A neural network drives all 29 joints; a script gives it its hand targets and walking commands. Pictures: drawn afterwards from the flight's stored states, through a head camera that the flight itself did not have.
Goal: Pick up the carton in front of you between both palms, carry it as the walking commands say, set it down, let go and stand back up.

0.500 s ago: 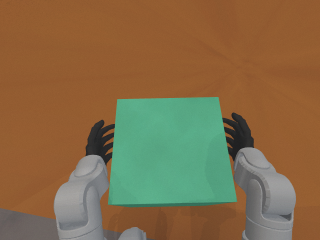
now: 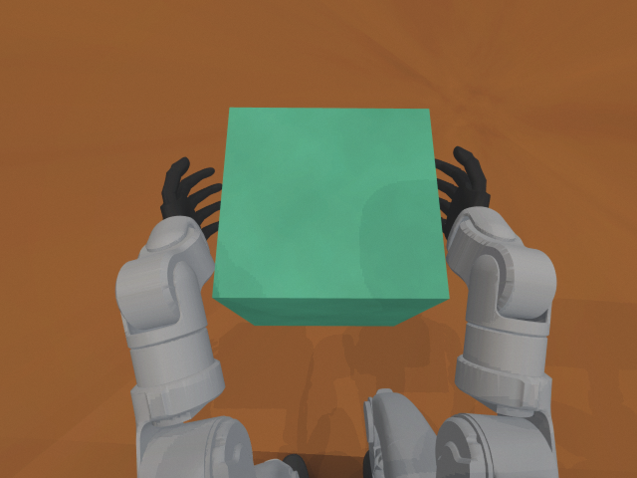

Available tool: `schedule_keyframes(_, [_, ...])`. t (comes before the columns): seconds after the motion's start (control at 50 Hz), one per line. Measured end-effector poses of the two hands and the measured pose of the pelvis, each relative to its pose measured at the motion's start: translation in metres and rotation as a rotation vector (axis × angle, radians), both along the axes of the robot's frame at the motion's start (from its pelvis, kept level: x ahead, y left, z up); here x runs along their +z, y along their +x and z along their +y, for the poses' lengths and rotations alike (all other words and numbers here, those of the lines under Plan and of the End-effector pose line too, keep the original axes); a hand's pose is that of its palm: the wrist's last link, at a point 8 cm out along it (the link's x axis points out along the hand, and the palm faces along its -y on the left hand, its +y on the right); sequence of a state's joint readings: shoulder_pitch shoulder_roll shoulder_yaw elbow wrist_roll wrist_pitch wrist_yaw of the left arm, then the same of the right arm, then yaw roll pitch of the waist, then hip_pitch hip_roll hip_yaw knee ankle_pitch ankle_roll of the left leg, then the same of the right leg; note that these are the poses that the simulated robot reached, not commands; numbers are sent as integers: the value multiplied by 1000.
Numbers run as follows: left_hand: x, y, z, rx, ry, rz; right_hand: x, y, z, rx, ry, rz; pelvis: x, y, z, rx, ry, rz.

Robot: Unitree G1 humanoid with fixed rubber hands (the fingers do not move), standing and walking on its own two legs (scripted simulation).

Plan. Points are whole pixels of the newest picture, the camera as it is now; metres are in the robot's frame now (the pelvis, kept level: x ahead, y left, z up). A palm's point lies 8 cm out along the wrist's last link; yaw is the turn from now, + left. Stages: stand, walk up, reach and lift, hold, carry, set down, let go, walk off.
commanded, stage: carry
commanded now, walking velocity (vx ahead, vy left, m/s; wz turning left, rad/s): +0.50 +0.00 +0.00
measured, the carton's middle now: (326, 236) +0.39 -0.02 +0.03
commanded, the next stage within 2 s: none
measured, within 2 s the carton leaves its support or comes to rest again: neither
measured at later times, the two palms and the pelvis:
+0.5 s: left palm out of the picture +0.70 +0.17 +0.17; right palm out of the picture +0.73 -0.14 +0.17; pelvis +0.37 +0.00 +0.03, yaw +1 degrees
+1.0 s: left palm out of the picture +1.04 +0.17 +0.18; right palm out of the picture +1.05 -0.14 +0.18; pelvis +0.69 +0.00 +0.04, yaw +1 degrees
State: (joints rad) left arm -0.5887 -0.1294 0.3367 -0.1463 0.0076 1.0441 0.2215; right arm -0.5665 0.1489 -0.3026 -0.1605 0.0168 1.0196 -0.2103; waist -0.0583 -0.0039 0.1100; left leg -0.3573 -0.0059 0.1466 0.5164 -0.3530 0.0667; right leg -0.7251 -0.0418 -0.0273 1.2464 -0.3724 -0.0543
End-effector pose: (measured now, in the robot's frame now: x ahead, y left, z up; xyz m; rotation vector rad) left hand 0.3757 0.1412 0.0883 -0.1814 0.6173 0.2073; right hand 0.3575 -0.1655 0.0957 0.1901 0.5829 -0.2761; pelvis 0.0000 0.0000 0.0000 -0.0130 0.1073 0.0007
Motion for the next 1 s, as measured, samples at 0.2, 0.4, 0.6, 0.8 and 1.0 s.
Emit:
schedule_keyframes(0.2, [29, 140, 3, 58, 48, -136, 23, 162, 1, 82, -9, -132, -9, 160, -23, 26, -20, -17])
schedule_keyframes(0.4, [67, 246, 22, 115, 41, -97, 57, 304, 21, 113, -17, -89, 27, 289, -23, 21, 20, -3])
schedule_keyframes(0.6, [72, 414, 29, -7, 70, -82, 67, 432, 26, 33, -49, -71, 15, 441, 19, 4, 36, -34])
schedule_keyframes(0.8, [75, 541, 22, -13, 19, -50, 75, 537, 21, -2, -10, -44, 45, 553, 28, 1, 6, -10])
schedule_keyframes(1.0, [94, 665, 30, 57, 59, -101, 87, 695, 27, 91, -44, -91, 38, 694, 2, 18, -15, -24])
